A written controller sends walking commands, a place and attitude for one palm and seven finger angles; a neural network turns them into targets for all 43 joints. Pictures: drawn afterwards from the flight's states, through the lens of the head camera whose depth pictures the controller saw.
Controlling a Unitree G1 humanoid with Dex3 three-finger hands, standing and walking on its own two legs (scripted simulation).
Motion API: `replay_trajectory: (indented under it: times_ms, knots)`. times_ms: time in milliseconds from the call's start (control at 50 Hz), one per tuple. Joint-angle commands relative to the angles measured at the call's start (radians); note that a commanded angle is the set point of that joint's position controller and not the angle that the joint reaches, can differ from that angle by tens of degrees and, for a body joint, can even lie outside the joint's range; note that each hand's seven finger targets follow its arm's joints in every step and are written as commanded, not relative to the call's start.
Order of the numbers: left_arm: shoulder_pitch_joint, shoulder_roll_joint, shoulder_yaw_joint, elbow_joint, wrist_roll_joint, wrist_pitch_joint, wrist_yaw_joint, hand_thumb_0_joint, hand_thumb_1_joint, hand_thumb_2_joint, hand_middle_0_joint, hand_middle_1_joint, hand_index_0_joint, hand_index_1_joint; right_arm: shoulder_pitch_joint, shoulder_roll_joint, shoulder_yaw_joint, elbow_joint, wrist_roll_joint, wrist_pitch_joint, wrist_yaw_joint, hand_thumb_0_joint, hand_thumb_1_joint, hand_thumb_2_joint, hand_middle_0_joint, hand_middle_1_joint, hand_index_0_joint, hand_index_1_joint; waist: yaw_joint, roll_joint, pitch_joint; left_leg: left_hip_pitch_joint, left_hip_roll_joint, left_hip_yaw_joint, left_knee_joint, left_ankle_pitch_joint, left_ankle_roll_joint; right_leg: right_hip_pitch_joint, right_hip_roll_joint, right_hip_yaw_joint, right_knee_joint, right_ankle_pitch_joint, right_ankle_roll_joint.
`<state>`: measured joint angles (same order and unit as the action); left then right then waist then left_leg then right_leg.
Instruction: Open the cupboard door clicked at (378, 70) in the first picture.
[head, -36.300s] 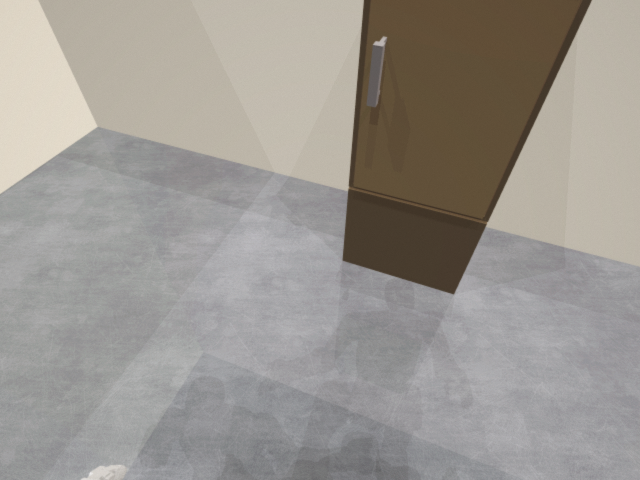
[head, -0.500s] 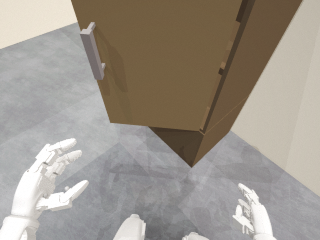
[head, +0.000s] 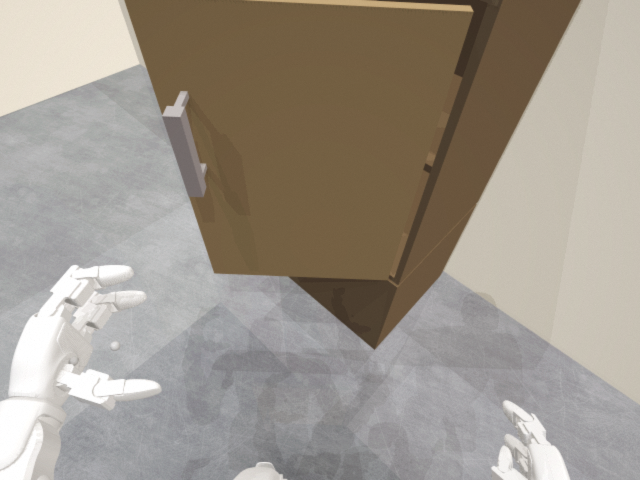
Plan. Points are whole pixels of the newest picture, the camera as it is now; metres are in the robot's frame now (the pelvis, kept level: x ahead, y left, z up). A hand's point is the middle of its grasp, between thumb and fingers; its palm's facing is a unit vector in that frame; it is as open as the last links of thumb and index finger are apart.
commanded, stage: raise the hand with hooked fingers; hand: left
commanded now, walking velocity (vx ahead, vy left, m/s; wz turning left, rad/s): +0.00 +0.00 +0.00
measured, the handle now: (190, 146) +0.55 +0.24 +0.09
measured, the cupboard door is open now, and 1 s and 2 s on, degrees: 42 42 42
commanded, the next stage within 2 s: move the hooked fingers beside the handle in 0.94 s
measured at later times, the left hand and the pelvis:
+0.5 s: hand (68, 276) +0.29 +0.29 +0.12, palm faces +0.07 -1.00 -0.05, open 13.9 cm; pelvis +0.00 +0.01 +0.02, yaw +1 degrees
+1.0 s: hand (94, 280) +0.29 +0.26 +0.12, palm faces +0.07 -1.00 -0.04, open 13.9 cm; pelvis +0.00 -0.01 +0.02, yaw +0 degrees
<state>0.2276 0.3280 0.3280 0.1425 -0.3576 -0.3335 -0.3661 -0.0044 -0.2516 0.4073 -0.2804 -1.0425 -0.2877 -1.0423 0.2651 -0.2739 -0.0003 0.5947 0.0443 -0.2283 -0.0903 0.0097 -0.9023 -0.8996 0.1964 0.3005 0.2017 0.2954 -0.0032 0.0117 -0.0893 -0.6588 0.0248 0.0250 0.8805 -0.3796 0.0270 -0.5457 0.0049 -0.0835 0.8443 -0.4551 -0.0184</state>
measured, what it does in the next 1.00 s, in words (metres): stands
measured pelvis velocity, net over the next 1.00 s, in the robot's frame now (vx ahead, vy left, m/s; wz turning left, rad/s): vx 0.00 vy -0.01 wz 0.00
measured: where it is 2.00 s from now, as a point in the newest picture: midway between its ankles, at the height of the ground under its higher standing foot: outside the picture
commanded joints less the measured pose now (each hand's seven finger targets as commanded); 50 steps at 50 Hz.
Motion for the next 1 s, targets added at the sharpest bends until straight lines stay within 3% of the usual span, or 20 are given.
replay_trajectory:
  times_ms: [0,140,200,220,260,340,380,420,500,520,580,640,680,720,780,800,860,900,980]
  knots:
    - [-0.183,0.209,0.095,-0.169,-0.018,-0.006,-0.009,0.0,-0.477,0.31,-0.298,-1.185,-0.298,-1.185,-0.046,-0.133,-0.031,-0.157,0.01,-0.045,-0.005,0.0,-0.9,-0.9,0.2,0.3,0.2,0.3,0.013,0.095,-0.165,0.26,-0.004,-0.073,-0.175,0.196,-0.003,-0.002,0.025,0.014,-0.14,0.21,-0.004]
    - [-0.314,0.252,0.12,-0.129,-0.011,0.062,-0.026,0.0,-0.5,0.3,-0.3,-1.2,-0.3,-1.2,-0.047,-0.134,-0.019,-0.161,0.01,-0.033,-0.012,0.0,-0.9,-0.9,0.2,0.3,0.2,0.3,0.011,0.077,-0.173,0.319,0.001,-0.093,-0.212,0.219,-0.01,0.02,0.03,0.002,-0.17,0.226,-0.006]
    - [-0.388,0.273,0.124,-0.111,-0.004,0.079,-0.035,0.0,-0.5,0.3,-0.3,-1.2,-0.3,-1.2,-0.049,-0.133,-0.012,-0.158,0.011,-0.029,-0.015,0.0,-0.9,-0.9,0.2,0.3,0.2,0.3,0.008,0.114,-0.168,0.349,0.001,-0.097,-0.229,0.211,-0.012,0.023,0.029,0.006,-0.186,0.216,-0.011]
    - [-0.403,0.28,0.13,-0.089,-0.003,0.087,-0.037,0.0,-0.5,0.3,-0.3,-1.2,-0.3,-1.2,-0.048,-0.134,-0.01,-0.158,0.011,-0.028,-0.017,0.0,-0.9,-0.9,0.2,0.3,0.2,0.3,0.009,0.097,-0.163,0.347,0.002,-0.103,-0.237,0.202,-0.013,0.026,0.029,0.004,-0.189,0.21,-0.01]
    - [-0.43,0.301,0.15,-0.071,-0.007,0.097,-0.044,0.0,-0.5,0.3,-0.3,-1.2,-0.3,-1.2,-0.052,-0.136,-0.01,-0.155,0.011,-0.028,-0.022,0.0,-0.9,-0.9,0.2,0.3,0.2,0.3,0.01,0.077,-0.177,0.355,0.0,-0.102,-0.243,0.199,-0.01,0.039,0.027,0.005,-0.2,0.211,-0.008]
    - [-0.498,0.332,0.158,-0.048,-0.002,0.107,-0.062,0.0,-0.5,0.3,-0.3,-1.2,-0.3,-1.2,-0.052,-0.137,-0.005,-0.148,0.013,-0.027,-0.026,0.0,-0.9,-0.9,0.2,0.3,0.2,0.3,0.011,0.117,-0.19,0.393,-0.001,-0.104,-0.255,0.237,-0.013,0.059,0.025,0.009,-0.214,0.234,-0.012]
    - [-0.518,0.363,0.184,-0.017,-0.01,0.113,-0.07,0.0,-0.5,0.3,-0.3,-1.2,-0.3,-1.2,-0.047,-0.141,-0.005,-0.142,0.011,-0.025,-0.028,0.0,-0.9,-0.9,0.2,0.3,0.2,0.3,0.016,0.079,-0.187,0.388,-0.003,-0.099,-0.255,0.25,-0.009,0.085,0.027,0.013,-0.227,0.256,-0.015]
    - [-0.55,0.367,0.185,0.01,-0.012,0.119,-0.082,0.0,-0.5,0.3,-0.3,-1.2,-0.3,-1.2,-0.045,-0.142,-0.005,-0.137,0.015,-0.024,-0.029,0.0,-0.9,-0.9,0.2,0.3,0.2,0.3,0.01,0.088,-0.192,0.395,-0.005,-0.093,-0.259,0.257,-0.008,0.089,0.026,0.014,-0.235,0.266,-0.012]
    - [-0.484,0.32,0.151,0.069,-0.015,0.137,-0.101,0.0,-0.5,0.3,-0.3,-1.2,-0.3,-1.2,-0.039,-0.144,-0.012,-0.143,0.02,-0.021,-0.02,0.0,-0.9,-0.9,0.2,0.3,0.2,0.3,0.015,0.071,-0.163,0.372,-0.012,-0.078,-0.257,0.261,-0.003,0.091,0.023,0.016,-0.243,0.284,-0.011]
    - [-0.489,0.323,0.151,0.064,-0.013,0.14,-0.101,0.0,-0.5,0.3,-0.3,-1.2,-0.3,-1.2,-0.038,-0.145,-0.013,-0.146,0.02,-0.019,-0.018,0.0,-0.9,-0.9,0.2,0.3,0.2,0.3,0.015,0.084,-0.16,0.373,-0.012,-0.078,-0.259,0.254,-0.003,0.081,0.024,0.015,-0.242,0.276,-0.01]
    - [-0.498,0.363,0.183,0.022,-0.014,0.124,-0.086,0.0,-0.5,0.3,-0.3,-1.2,-0.3,-1.2,-0.036,-0.148,-0.019,-0.149,0.016,-0.017,-0.014,0.0,-0.9,-0.9,0.2,0.3,0.2,0.3,0.02,0.047,-0.182,0.368,-0.012,-0.074,-0.253,0.259,0.001,0.108,0.024,0.022,-0.245,0.284,-0.012]
    - [-0.505,0.374,0.207,-0.02,-0.014,0.097,-0.065,0.0,-0.5,0.3,-0.3,-1.2,-0.3,-1.2,-0.037,-0.142,-0.02,-0.15,0.013,-0.017,-0.013,0.0,-0.9,-0.9,0.2,0.3,0.2,0.3,0.022,0.097,-0.209,0.389,-0.015,-0.066,-0.251,0.284,0.0,0.114,0.023,0.026,-0.239,0.305,-0.009]
    - [-0.504,0.383,0.216,-0.027,-0.014,0.082,-0.055,0.0,-0.5,0.3,-0.3,-1.2,-0.3,-1.2,-0.03,-0.143,-0.022,-0.143,0.011,-0.016,-0.014,0.0,-0.9,-0.9,0.2,0.3,0.2,0.3,0.021,0.072,-0.208,0.388,-0.012,-0.059,-0.243,0.298,0.003,0.125,0.024,0.032,-0.241,0.325,-0.008]
    - [-0.515,0.36,0.197,-0.018,-0.009,0.079,-0.056,0.0,-0.5,0.3,-0.3,-1.2,-0.3,-1.2,-0.034,-0.139,-0.02,-0.138,0.015,-0.014,-0.014,0.0,-0.9,-0.9,0.2,0.3,0.2,0.3,0.013,0.107,-0.192,0.386,-0.014,-0.057,-0.248,0.286,0.002,0.109,0.023,0.031,-0.239,0.317,-0.006]
    - [-0.512,0.357,0.19,0.012,-0.012,0.086,-0.063,0.0,-0.5,0.3,-0.3,-1.2,-0.3,-1.2,-0.031,-0.142,-0.021,-0.133,0.017,-0.011,-0.019,0.0,-0.9,-0.9,0.2,0.3,0.2,0.3,0.011,0.062,-0.177,0.368,-0.014,-0.051,-0.245,0.259,0.007,0.12,0.02,0.039,-0.253,0.305,-0.004]
    - [-0.509,0.358,0.192,0.018,-0.01,0.089,-0.068,0.0,-0.5,0.3,-0.3,-1.2,-0.3,-1.2,-0.036,-0.141,-0.02,-0.135,0.016,-0.012,-0.019,0.0,-0.9,-0.9,0.2,0.3,0.2,0.3,0.012,0.086,-0.191,0.371,-0.018,-0.048,-0.244,0.265,0.008,0.123,0.018,0.044,-0.251,0.317,-0.003]
    - [-0.512,0.351,0.183,0.028,-0.011,0.094,-0.075,0.0,-0.5,0.3,-0.3,-1.2,-0.3,-1.2,-0.041,-0.139,-0.018,-0.136,0.018,-0.011,-0.021,0.0,-0.9,-0.9,0.2,0.3,0.2,0.3,0.011,0.086,-0.178,0.364,-0.02,-0.048,-0.244,0.251,0.008,0.115,0.016,0.045,-0.256,0.309,0.0]
    - [-0.512,0.348,0.182,0.038,-0.018,0.094,-0.079,0.0,-0.5,0.3,-0.3,-1.2,-0.3,-1.2,-0.04,-0.14,-0.019,-0.134,0.02,-0.009,-0.02,0.0,-0.9,-0.9,0.2,0.3,0.2,0.3,0.006,0.041,-0.174,0.357,-0.019,-0.044,-0.238,0.261,0.012,0.128,0.017,0.053,-0.259,0.332,0.002]
    - [-0.527,0.359,0.188,0.032,-0.019,0.087,-0.077,0.0,-0.5,0.3,-0.3,-1.2,-0.3,-1.2,-0.043,-0.138,-0.017,-0.134,0.018,-0.008,-0.019,0.0,-0.9,-0.9,0.2,0.3,0.2,0.3,0.011,0.063,-0.17,0.348,-0.02,-0.039,-0.23,0.254,0.011,0.128,0.014,0.06,-0.258,0.327,0.003]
